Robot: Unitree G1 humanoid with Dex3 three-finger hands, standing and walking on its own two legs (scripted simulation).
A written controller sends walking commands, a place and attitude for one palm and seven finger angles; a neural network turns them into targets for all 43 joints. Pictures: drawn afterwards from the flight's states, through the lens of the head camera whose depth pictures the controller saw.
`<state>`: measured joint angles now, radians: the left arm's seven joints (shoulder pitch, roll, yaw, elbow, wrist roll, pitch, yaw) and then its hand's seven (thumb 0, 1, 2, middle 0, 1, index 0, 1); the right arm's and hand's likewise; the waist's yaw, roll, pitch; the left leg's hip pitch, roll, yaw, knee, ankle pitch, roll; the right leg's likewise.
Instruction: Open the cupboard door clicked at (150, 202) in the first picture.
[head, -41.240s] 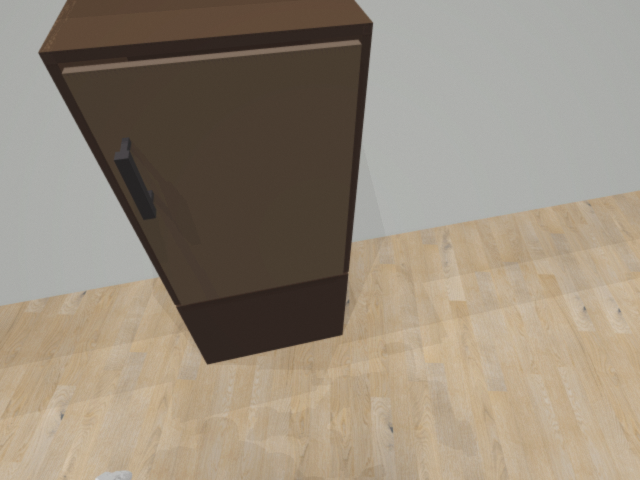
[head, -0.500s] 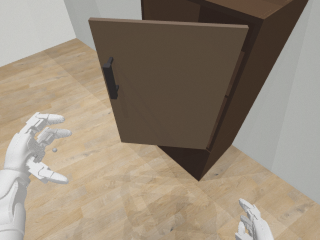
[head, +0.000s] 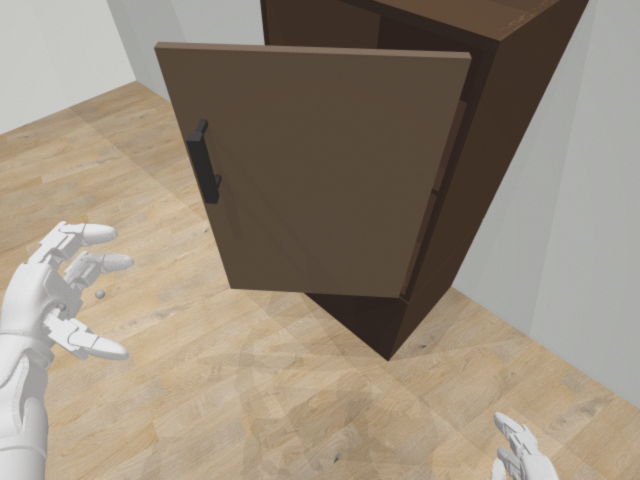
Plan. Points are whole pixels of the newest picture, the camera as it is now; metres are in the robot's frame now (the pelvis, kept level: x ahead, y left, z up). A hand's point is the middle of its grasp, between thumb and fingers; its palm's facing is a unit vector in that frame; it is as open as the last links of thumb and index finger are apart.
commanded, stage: raise the hand with hooked fingers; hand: left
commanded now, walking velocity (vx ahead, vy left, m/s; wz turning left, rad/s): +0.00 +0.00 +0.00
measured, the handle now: (207, 162) +0.56 +0.22 +0.07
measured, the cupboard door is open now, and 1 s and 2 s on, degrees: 39 39 39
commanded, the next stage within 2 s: move the hooked fingers beside the handle in 0.10 s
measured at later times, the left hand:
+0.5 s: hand (116, 268) +0.33 +0.27 +0.10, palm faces +0.02 -1.00 -0.01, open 14.0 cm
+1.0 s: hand (136, 229) +0.39 +0.27 +0.09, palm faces +0.02 -1.00 -0.01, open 14.0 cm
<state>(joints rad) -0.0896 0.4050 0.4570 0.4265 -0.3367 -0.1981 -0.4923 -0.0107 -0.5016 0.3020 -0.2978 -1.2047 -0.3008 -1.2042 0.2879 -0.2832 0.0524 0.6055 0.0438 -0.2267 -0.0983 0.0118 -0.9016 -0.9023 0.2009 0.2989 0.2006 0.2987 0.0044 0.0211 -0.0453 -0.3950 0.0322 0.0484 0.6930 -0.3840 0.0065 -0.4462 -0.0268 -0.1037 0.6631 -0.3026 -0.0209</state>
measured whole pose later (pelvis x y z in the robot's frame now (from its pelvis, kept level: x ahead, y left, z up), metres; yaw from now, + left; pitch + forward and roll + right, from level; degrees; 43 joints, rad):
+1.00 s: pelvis +0.00 +0.00 -0.01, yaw -1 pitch +10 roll -1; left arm -0.49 0.51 0.47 0.86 -0.25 -0.27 -0.49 -0.01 -0.50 0.30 -0.30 -1.20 -0.30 -1.20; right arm 0.35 -0.29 0.04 0.63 0.04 -0.11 -0.08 0.01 -0.90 -0.90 0.20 0.30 0.20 0.30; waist -0.05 0.01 -0.06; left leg -0.51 0.04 0.06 0.74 -0.40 0.01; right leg -0.57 -0.02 -0.09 0.70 -0.30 -0.02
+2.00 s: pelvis +0.01 +0.02 -0.02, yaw -3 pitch +20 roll -3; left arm -0.90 0.79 0.57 1.24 -0.12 -0.30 -0.53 -0.01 -0.50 0.30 -0.30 -1.20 -0.30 -1.20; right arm 0.46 -0.29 0.06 0.58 0.01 0.09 -0.04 0.00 -0.90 -0.90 0.20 0.30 0.20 0.30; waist -0.18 0.01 -0.08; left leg -0.77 0.07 0.07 0.87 -0.45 0.03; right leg -0.80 0.00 -0.08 0.76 -0.31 0.00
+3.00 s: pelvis +0.00 +0.01 -0.03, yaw -2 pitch +19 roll -3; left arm -0.91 0.72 0.50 1.20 -0.13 -0.31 -0.48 -0.01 -0.50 0.30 -0.30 -1.20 -0.30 -1.20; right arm 0.43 -0.31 0.06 0.59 0.01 0.08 -0.05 0.00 -0.90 -0.90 0.20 0.30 0.20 0.30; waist -0.17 0.00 -0.07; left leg -0.78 0.06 0.04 0.89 -0.45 0.02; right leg -0.81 0.00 -0.10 0.78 -0.31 -0.01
